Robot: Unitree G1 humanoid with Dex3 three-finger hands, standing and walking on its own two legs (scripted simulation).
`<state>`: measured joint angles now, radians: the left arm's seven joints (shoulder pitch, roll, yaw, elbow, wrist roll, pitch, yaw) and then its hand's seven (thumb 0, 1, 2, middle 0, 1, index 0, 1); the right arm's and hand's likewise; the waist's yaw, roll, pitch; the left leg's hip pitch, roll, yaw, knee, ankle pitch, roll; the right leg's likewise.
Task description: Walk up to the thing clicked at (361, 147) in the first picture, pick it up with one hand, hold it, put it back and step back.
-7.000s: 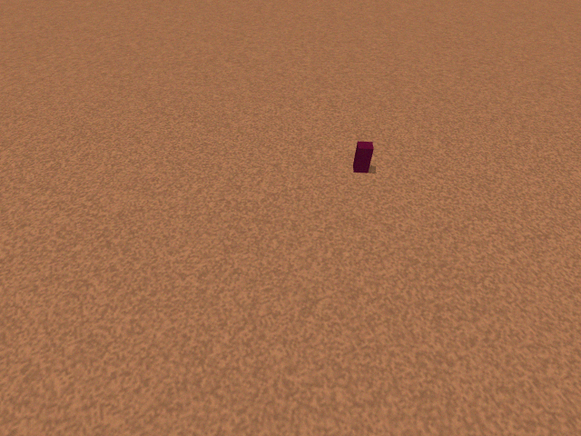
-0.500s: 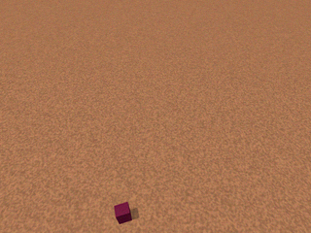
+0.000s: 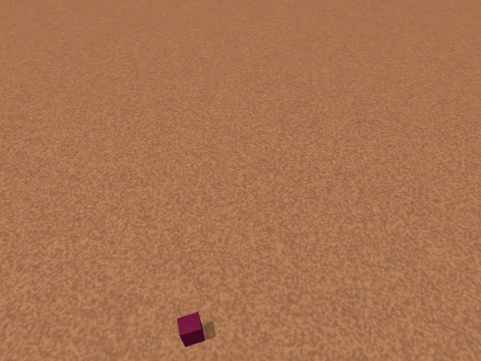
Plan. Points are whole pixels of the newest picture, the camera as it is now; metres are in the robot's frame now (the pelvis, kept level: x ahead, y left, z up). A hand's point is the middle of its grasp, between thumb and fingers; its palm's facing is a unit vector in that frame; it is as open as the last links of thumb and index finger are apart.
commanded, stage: stand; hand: left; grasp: from the side
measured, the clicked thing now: (191, 330) +0.36 +0.18 -0.70
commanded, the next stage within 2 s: go down in 0.80 s
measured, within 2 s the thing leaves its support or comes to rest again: neither
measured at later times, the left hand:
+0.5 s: hand out of the picture +0.07 +0.26 -0.16, palm faces -0.03 -0.94 -0.34, open 7.4 cm
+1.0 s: hand out of the picture +0.10 +0.25 -0.16, palm faces +0.04 -0.94 -0.34, open 8.0 cm
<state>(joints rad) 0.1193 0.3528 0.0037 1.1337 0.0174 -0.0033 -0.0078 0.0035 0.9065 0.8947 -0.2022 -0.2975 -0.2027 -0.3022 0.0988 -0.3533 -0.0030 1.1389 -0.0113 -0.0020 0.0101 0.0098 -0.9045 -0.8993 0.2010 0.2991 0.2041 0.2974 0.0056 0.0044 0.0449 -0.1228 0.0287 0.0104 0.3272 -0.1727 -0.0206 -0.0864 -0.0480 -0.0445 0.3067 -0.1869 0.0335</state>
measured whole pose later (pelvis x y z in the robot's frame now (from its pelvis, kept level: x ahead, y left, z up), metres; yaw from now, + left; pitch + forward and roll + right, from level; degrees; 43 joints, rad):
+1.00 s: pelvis +0.00 +0.00 +0.00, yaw +0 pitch +1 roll +0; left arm 0.07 0.33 0.04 1.07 -0.01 -0.03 0.01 0.01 0.84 0.82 -0.15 -0.24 -0.15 -0.24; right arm 0.16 -0.34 0.00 0.97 0.04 -0.03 -0.03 0.01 -0.93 -0.91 0.20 0.30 0.20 0.30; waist 0.00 0.00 0.06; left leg -0.23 0.02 0.00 0.42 -0.21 -0.02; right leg -0.19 -0.05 -0.05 0.40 -0.23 0.03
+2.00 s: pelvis -0.03 +0.00 -0.15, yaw -1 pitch +25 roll -2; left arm 0.13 0.45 0.42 0.59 -0.05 -0.03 -0.27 -0.01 -0.55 0.00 -0.11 -0.05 -0.11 -0.05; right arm 0.17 -0.27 -0.01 0.55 -0.01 -0.19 -0.06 0.01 -0.92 -0.90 0.20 0.30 0.20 0.30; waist -0.02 -0.01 -0.16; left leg -1.25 0.05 -0.05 1.41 -0.59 -0.03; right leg -1.20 -0.04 -0.04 1.38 -0.61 0.02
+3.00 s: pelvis -0.09 +0.00 -0.35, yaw -5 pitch +33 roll -5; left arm -0.41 0.78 0.77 0.97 -0.16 -0.32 -0.66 -0.01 -0.51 0.01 -0.07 -0.03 -0.06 -0.04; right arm 0.08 -0.35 0.05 0.68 -0.04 -0.18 -0.05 0.01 -0.92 -0.91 0.20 0.30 0.21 0.30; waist -0.03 -0.02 -0.13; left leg -1.99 0.05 -0.14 2.09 -0.68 -0.05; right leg -1.92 -0.02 -0.06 2.04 -0.70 0.02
